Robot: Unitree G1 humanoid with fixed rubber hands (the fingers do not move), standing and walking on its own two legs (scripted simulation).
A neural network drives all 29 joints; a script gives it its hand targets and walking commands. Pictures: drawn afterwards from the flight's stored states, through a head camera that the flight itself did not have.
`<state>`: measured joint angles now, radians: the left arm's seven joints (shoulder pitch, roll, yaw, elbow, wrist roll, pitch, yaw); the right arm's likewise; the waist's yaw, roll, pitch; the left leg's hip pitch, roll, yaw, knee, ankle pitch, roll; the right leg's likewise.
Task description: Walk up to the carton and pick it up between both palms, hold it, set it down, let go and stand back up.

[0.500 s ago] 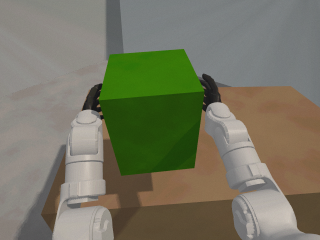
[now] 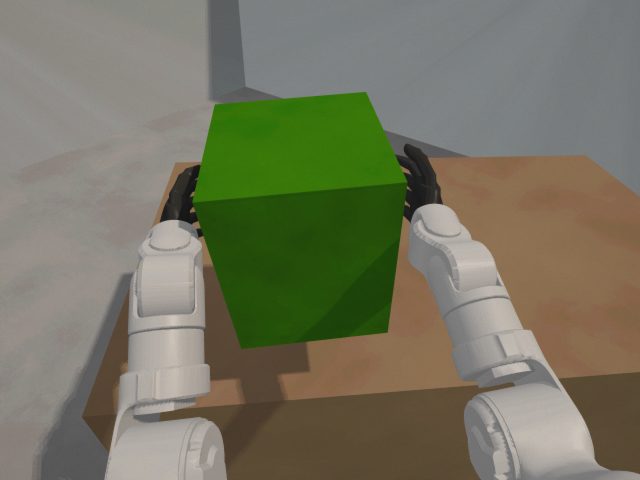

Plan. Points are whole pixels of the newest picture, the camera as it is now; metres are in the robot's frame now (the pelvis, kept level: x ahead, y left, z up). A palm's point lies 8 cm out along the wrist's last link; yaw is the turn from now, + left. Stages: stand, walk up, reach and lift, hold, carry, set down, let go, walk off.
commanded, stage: hold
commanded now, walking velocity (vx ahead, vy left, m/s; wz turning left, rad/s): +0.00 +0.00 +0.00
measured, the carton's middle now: (303, 221) +0.41 +0.03 +0.16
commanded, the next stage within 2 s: none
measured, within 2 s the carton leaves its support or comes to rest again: neither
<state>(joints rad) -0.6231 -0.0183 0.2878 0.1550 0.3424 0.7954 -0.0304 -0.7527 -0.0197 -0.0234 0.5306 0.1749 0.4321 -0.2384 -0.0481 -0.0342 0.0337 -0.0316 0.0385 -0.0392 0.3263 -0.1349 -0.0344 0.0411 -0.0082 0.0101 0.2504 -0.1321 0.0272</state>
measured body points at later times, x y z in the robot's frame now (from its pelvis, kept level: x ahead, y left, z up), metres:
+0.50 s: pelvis +0.01 +0.00 +0.00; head -0.05 +0.02 +0.45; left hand +0.37 +0.17 +0.22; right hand +0.39 -0.12 +0.24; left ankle +0.04 +0.14 -0.75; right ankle +0.02 -0.14 -0.75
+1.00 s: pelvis +0.00 +0.00 +0.00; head -0.07 +0.02 +0.44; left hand +0.37 +0.17 +0.23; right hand +0.38 -0.12 +0.25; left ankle +0.04 +0.14 -0.75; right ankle +0.02 -0.14 -0.75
